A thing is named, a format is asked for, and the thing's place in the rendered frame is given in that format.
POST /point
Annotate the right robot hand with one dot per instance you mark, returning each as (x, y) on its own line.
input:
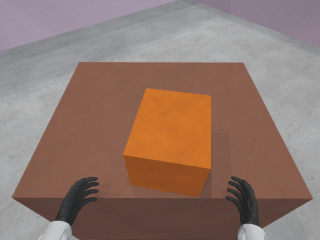
(247, 204)

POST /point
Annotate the left robot hand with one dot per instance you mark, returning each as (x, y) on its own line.
(74, 200)

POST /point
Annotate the carton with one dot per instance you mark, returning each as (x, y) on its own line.
(169, 147)

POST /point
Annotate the pedestal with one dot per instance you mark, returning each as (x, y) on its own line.
(89, 130)

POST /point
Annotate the left robot forearm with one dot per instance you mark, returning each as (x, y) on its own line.
(57, 230)

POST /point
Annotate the right robot forearm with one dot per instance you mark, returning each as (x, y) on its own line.
(251, 232)

